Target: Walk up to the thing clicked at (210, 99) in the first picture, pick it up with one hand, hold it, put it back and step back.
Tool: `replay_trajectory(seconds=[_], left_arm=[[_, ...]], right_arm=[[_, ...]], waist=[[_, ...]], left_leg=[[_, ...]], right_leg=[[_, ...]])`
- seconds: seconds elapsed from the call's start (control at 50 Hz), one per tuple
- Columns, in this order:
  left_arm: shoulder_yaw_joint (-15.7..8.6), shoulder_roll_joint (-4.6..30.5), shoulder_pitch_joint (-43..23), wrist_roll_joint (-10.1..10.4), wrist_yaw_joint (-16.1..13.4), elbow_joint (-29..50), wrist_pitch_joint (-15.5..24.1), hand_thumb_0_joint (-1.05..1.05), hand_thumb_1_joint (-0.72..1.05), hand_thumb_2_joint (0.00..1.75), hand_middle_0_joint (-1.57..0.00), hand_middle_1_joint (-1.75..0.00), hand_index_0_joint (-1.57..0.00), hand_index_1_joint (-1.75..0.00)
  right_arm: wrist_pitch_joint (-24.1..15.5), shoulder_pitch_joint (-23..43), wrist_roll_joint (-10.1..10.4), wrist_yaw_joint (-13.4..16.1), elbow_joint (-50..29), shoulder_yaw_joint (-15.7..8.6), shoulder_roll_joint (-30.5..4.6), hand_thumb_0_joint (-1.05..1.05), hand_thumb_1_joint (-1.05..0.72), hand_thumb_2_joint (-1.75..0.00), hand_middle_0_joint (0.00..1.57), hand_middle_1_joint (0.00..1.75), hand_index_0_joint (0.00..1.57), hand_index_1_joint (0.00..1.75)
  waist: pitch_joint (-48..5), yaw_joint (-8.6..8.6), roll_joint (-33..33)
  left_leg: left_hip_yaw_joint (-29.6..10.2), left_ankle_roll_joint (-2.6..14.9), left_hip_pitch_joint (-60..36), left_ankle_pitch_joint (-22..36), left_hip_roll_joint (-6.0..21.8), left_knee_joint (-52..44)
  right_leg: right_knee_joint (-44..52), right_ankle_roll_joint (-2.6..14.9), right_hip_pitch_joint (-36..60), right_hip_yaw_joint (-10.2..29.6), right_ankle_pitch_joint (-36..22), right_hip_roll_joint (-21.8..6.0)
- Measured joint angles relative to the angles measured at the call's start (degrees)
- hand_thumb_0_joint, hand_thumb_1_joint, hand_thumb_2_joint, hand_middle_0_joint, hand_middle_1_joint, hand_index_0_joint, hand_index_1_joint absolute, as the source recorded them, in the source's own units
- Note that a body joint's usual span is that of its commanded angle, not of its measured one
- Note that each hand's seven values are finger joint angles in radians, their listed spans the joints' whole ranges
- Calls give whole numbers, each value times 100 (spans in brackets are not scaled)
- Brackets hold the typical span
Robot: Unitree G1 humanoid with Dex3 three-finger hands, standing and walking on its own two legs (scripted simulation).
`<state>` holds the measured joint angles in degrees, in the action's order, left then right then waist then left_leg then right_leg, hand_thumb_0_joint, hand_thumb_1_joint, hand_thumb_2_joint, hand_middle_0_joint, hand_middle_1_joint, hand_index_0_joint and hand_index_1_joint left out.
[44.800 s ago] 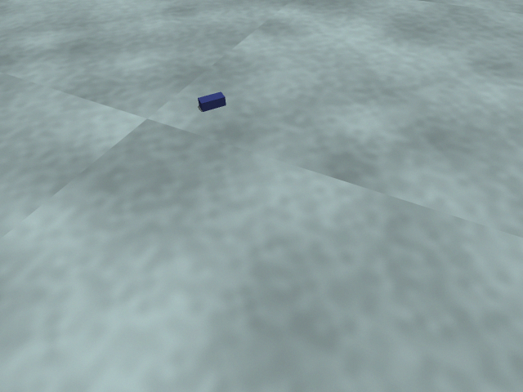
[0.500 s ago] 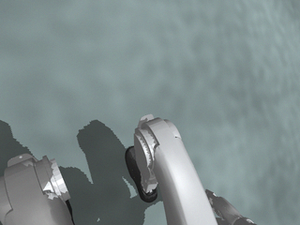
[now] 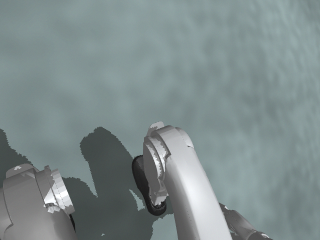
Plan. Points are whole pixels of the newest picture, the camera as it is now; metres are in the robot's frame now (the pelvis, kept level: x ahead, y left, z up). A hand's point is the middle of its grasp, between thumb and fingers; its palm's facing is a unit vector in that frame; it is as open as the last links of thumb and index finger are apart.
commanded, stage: open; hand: left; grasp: from above
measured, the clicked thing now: out of the picture +0.46 +0.35 -0.27
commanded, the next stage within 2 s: withdraw in 0.38 s
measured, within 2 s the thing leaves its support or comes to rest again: neither
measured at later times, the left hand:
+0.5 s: hand out of the picture +0.45 +0.35 -0.24, palm faces -0.44 -0.14 -0.89, open 13.8 cm
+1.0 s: hand out of the picture +0.45 +0.39 -0.07, palm faces -0.42 -0.09 -0.90, open 14.1 cm
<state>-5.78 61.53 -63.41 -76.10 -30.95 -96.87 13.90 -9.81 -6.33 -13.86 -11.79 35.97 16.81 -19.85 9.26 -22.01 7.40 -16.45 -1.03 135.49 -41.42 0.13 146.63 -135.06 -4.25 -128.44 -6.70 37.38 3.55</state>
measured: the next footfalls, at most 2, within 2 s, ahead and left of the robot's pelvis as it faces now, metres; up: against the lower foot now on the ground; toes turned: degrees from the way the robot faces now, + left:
none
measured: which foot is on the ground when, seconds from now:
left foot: down 0.00-1.00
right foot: down 0.00-1.00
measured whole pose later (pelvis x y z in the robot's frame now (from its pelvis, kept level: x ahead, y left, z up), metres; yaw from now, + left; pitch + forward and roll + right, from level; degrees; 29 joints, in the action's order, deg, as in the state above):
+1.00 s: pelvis +0.00 +0.00 +0.05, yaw +5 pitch +34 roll -11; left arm -0.5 48.5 -58.8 -65.0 -8.6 -73.2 4.0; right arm -1.2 -8.0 -6.3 -11.1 35.2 6.1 -18.0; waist -2.2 -13.7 -2.8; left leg -10.1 -0.1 131.1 -39.2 0.1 135.6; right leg -128.2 -3.5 -125.2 -2.8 37.8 0.5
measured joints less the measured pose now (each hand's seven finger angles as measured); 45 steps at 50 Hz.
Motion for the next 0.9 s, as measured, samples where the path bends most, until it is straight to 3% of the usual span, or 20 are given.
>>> replay_trajectory(seconds=[0.3,0.56,0.7,0.8,0.9], left_arm=[[-113,59,61,80,174,25,57,0,-39,89,-18,-93,-18,-93],[-78,44,36,-29,113,149,160,0,-47,98,-10,-102,-11,-101],[-259,-247,247,41,107,921,-81,0,-51,98,-9,-102,-10,-101],[-214,-689,533,332,448,1693,-497,0,-51,99,-9,-100,-10,-100],[145,-1069,555,752,1237,2147,-902,0,-51,99,-9,-100,-9,-100]], right_arm=[[62,53,40,-2,-96,-20,-52,0,-90,-90,20,30,20,30],[76,-15,34,9,-74,-10,-36,0,-90,-90,20,30,20,30],[85,-177,101,-78,-40,-193,15,0,-91,-90,20,30,20,30],[229,-297,291,-163,35,-549,97,0,-91,-90,20,30,20,30],[536,-259,560,-147,54,-893,175,0,-91,-90,20,30,20,30]], waist=[[68,27,-24],[51,41,-3],[-235,162,-138],[-744,380,-491],[-1117,641,-832]], left_leg=[[7,-3,-21,43,-9,-35],[-16,-14,-24,14,-8,-33],[17,-57,0,-12,-17,-106],[153,-37,49,-5,-23,-284],[430,43,-104,68,-4,-636]], right_leg=[[24,-1,25,-2,-23,-21],[34,18,28,-25,-11,-25],[51,56,-29,-10,18,-72],[136,66,-90,76,78,-140],[340,53,30,268,113,-220]])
